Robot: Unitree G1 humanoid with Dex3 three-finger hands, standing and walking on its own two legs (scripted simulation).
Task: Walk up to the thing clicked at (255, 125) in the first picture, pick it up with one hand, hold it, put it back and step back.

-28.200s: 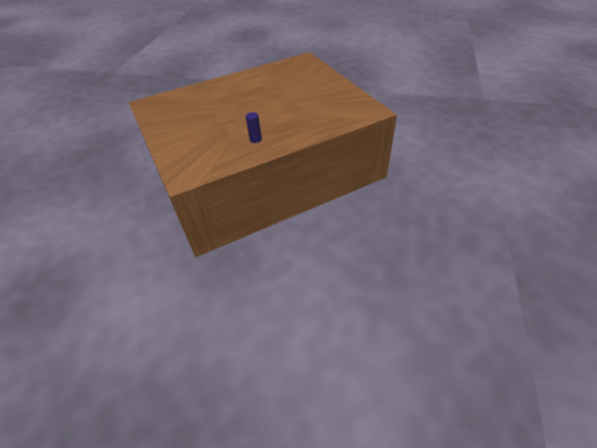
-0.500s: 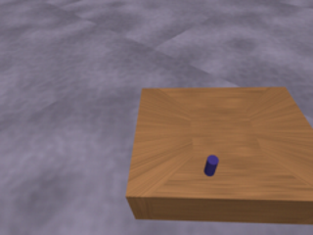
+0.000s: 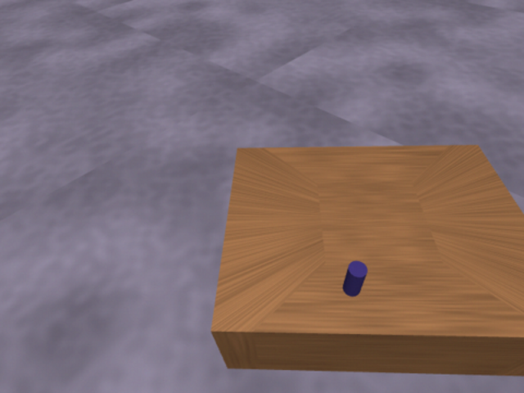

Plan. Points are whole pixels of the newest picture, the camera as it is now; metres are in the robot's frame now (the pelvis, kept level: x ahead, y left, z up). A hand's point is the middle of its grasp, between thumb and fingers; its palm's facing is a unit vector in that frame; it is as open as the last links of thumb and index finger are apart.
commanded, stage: stand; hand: right
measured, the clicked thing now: (354, 279) +0.50 -0.21 -0.36
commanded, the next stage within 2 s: step back in 0.92 s
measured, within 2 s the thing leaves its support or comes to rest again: neither
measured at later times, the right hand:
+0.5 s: hand out of the picture +0.05 -0.25 -0.16, palm faces -0.02 +0.94 -0.34, open 7.3 cm
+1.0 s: hand out of the picture +0.07 -0.26 -0.16, palm faces -0.02 +0.94 -0.35, open 7.3 cm
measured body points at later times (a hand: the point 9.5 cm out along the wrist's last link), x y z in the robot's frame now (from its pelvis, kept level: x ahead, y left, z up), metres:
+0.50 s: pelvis +0.00 +0.00 +0.00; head +0.00 +0.00 +0.45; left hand +0.06 +0.30 -0.13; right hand +0.05 -0.30 -0.14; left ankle -0.05 +0.13 -0.75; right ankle +0.03 -0.14 -0.75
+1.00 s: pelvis -0.01 +0.00 +0.00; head +0.02 +0.00 +0.45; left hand +0.08 +0.30 -0.13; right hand +0.07 -0.31 -0.14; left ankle -0.05 +0.13 -0.75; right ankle +0.03 -0.14 -0.75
